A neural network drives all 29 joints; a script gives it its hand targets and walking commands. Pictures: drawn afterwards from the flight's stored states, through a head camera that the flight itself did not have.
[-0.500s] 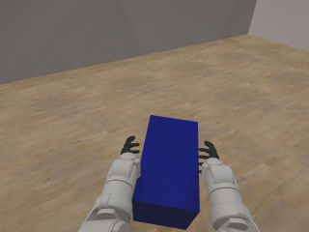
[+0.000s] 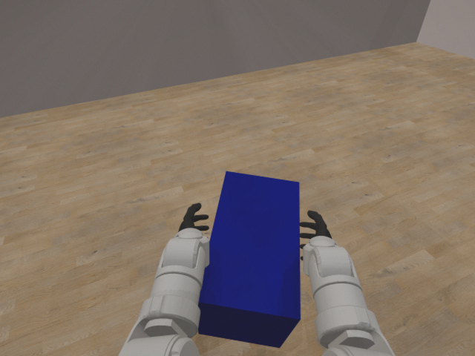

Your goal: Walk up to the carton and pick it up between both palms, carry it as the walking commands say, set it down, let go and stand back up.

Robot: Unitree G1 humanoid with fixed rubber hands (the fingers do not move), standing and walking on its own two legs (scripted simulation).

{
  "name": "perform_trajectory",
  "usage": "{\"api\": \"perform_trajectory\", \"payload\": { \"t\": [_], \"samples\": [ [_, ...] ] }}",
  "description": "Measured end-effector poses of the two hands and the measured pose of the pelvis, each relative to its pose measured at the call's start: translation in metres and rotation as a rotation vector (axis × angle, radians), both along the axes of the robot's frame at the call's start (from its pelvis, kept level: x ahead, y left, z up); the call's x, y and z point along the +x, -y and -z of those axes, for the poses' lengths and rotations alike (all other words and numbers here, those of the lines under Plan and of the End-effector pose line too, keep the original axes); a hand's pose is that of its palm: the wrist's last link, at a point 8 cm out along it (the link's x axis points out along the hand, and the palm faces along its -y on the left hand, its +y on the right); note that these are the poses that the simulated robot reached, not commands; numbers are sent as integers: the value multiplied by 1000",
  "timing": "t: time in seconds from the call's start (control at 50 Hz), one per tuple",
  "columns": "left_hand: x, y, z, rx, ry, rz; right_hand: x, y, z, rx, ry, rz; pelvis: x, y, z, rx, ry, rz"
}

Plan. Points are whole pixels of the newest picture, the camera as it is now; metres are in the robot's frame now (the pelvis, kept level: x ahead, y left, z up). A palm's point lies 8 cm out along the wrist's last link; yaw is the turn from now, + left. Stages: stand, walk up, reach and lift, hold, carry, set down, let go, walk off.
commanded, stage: reach and lift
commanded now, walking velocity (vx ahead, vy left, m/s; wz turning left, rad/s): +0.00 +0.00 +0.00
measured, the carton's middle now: (251, 254) +0.35 +0.00 -0.03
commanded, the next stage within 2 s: hold in 0.88 s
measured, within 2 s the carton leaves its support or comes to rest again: neither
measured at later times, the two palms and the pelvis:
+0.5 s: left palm (183, 242) +0.30 +0.12 +0.07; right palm (322, 245) +0.31 -0.12 +0.06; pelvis +0.00 -0.01 +0.00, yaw +0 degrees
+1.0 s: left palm (187, 243) +0.30 +0.11 +0.07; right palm (327, 249) +0.30 -0.13 +0.06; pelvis +0.00 +0.00 +0.00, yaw -1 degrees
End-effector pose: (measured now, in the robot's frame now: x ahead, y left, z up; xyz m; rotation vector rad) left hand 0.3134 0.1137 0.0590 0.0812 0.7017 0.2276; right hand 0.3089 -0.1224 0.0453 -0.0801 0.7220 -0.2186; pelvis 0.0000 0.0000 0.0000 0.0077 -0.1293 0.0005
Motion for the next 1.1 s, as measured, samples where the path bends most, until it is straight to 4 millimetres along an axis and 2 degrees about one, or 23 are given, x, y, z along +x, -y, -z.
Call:
{"api": "perform_trajectory", "payload": {
  "t": [0.28,0.52,0.82,1.1],
  "samples": [
    [2,5,-9,-4,16,3,1,6,-8,-3,14,-17,0,9,-1,6,-13,3],
    [-11,-7,-7,-19,15,-8,-3,-1,-13,27,21,-74,-4,5,-1,4,17,-7],
    [-10,3,-6,6,3,16,-11,6,-7,14,3,-20,-7,-3,1,5,18,14],
    [-14,-3,-7,-14,11,21,-11,5,-12,48,22,-69,-2,1,-1,6,31,10]
  ]
}}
